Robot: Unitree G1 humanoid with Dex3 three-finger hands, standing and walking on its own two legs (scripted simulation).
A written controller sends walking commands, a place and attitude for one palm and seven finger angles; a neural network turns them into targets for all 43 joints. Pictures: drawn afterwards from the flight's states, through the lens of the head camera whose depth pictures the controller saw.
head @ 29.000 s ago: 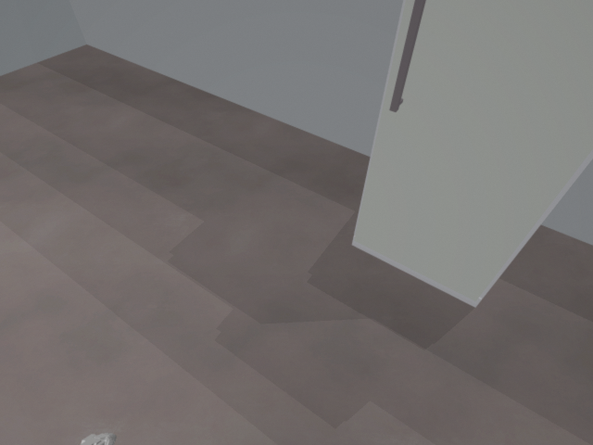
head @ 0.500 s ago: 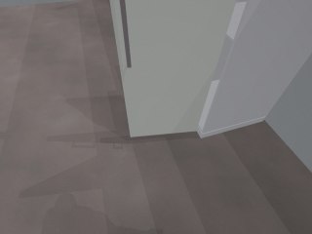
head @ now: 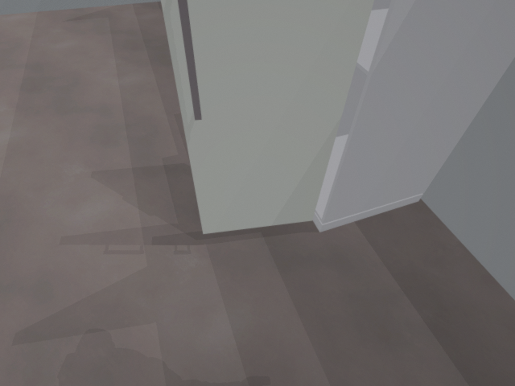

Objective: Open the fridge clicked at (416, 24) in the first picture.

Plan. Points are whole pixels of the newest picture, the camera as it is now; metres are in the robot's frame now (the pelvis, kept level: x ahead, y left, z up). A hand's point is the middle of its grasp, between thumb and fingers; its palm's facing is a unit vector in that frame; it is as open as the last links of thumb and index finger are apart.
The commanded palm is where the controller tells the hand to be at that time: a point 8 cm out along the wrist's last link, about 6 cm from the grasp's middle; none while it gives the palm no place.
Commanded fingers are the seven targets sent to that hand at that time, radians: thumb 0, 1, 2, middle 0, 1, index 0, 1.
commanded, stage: look to check the result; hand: left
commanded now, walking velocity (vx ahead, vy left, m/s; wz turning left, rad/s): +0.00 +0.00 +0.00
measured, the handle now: (189, 50) +0.80 +0.20 +0.13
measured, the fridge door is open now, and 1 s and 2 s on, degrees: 79 79 79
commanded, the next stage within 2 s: stand and wait in 0.42 s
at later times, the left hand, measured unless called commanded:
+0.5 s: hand out of the picture +0.07 +0.23 -0.16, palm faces -0.04 -0.95 -0.32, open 7.4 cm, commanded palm none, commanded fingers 0.00 0.90 0.90 -0.20 -0.30 -0.20 -0.30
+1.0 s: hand out of the picture +0.08 +0.22 -0.16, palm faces -0.05 -0.94 -0.33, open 7.4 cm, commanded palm none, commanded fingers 0.00 0.90 0.90 -0.20 -0.30 -0.20 -0.30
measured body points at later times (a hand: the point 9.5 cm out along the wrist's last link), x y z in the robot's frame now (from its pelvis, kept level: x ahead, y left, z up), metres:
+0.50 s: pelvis +0.01 -0.01 +0.00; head +0.03 -0.01 +0.45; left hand +0.08 +0.28 -0.14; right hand +0.09 -0.29 -0.14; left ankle +0.04 +0.10 -0.75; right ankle -0.05 -0.11 -0.75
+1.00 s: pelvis +0.02 -0.02 +0.00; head +0.03 -0.01 +0.45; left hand +0.09 +0.27 -0.14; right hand +0.08 -0.31 -0.14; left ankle +0.04 +0.10 -0.75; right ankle -0.05 -0.11 -0.75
